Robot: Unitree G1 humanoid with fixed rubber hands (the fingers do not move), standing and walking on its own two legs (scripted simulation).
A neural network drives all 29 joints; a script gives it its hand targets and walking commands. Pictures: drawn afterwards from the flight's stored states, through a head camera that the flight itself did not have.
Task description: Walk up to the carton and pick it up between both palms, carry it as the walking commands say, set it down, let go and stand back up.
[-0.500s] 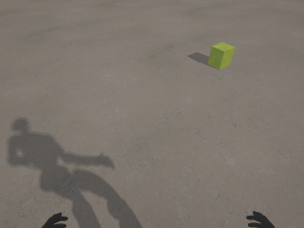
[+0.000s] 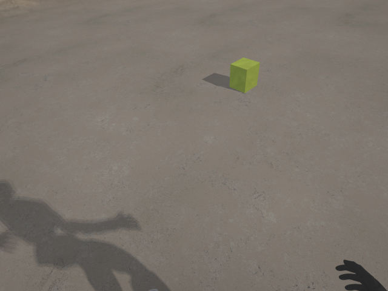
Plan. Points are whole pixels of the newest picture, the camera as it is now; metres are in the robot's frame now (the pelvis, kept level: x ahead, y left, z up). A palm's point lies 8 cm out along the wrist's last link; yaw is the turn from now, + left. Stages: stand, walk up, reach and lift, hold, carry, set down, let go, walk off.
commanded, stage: walk up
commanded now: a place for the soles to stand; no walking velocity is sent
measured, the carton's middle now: (244, 75) +2.25 -0.50 -0.64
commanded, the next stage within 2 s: none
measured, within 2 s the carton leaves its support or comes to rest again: neither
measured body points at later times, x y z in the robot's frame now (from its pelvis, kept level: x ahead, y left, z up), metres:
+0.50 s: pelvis +0.21 +0.02 +0.00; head +0.19 +0.01 +0.45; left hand +0.42 +0.32 -0.03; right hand +0.25 -0.33 -0.08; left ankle +0.21 +0.19 -0.73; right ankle +0.31 -0.12 -0.71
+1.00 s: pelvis +0.45 +0.02 -0.02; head +0.44 +0.02 +0.43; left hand +0.58 +0.35 -0.09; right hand +0.53 -0.34 -0.08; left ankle +0.60 +0.13 -0.74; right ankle +0.33 -0.11 -0.72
